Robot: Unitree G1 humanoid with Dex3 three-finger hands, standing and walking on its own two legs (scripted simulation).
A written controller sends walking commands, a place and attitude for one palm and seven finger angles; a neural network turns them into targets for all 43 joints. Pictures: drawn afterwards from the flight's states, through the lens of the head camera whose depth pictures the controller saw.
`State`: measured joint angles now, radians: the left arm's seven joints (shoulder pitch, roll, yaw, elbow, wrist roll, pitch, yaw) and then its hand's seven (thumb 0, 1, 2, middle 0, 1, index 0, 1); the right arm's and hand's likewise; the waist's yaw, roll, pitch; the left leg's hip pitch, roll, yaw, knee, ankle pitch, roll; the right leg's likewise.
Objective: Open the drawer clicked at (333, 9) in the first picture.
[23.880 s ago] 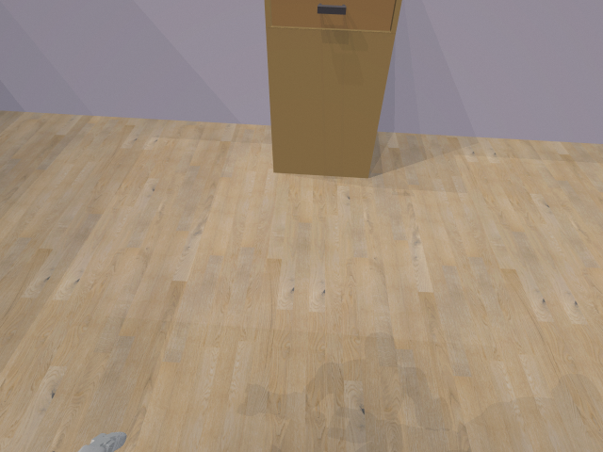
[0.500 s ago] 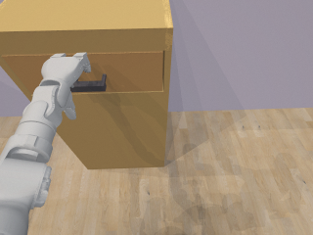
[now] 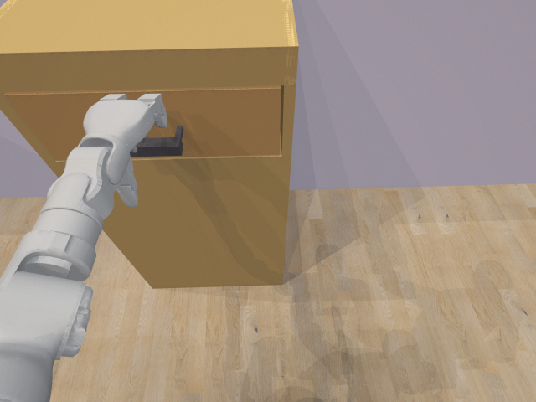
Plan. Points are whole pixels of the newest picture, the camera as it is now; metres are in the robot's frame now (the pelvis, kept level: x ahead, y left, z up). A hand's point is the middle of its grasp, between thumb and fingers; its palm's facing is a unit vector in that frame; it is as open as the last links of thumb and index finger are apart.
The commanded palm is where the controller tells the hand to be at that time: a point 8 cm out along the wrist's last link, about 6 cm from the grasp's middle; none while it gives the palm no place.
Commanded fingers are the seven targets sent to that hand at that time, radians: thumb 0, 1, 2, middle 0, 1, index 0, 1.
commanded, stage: re-aim the fingers above the handle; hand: left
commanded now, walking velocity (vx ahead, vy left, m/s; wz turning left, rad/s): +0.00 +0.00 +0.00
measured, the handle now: (153, 139) +0.55 +0.21 +0.06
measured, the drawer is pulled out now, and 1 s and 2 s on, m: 0.00 0.00 0.00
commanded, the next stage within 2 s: lower the fingers behind the handle in 0.18 s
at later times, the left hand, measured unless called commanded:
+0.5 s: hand (142, 154) +0.48 +0.20 +0.09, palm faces -0.11 -0.04 -0.99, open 13.8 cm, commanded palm +0.46 +0.23 +0.16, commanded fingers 0.00 -0.50 0.30 -0.30 -1.20 -0.30 -1.20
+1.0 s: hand (148, 156) +0.49 +0.20 +0.07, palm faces -0.06 -0.04 -1.00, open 13.9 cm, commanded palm +0.46 +0.22 +0.12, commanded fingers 0.00 -0.50 0.30 -0.30 -1.20 -0.30 -1.20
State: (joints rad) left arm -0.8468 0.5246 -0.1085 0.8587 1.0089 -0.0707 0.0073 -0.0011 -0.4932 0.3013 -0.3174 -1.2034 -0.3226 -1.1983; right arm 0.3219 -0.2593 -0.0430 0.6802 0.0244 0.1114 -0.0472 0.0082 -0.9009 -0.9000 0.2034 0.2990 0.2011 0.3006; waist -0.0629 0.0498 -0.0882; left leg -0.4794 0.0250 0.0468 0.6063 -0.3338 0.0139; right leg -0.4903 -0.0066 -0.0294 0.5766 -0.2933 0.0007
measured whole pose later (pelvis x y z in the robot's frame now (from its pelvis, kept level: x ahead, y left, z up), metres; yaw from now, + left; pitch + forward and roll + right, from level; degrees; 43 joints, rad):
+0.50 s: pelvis +0.00 +0.00 +0.00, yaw +0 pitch +13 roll -1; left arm -0.84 0.54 -0.06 0.87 1.02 -0.16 0.00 0.00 -0.49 0.30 -0.32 -1.20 -0.32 -1.20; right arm 0.33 -0.27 -0.04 0.68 0.02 0.11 -0.06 0.01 -0.90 -0.90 0.20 0.30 0.20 0.30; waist -0.08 0.03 -0.08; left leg -0.51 0.03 0.05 0.63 -0.34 0.01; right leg -0.52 0.00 -0.03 0.59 -0.30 0.00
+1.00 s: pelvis +0.00 +0.00 -0.01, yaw -1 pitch +15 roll -1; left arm -0.87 0.52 -0.05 0.96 1.06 -0.12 0.11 0.00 -0.49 0.30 -0.32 -1.20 -0.30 -1.19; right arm 0.33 -0.26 -0.05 0.68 0.00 0.10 -0.04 0.01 -0.90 -0.90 0.20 0.30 0.20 0.30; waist -0.10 0.04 -0.11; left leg -0.59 0.03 0.06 0.69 -0.37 0.02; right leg -0.60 0.00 -0.02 0.65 -0.31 0.00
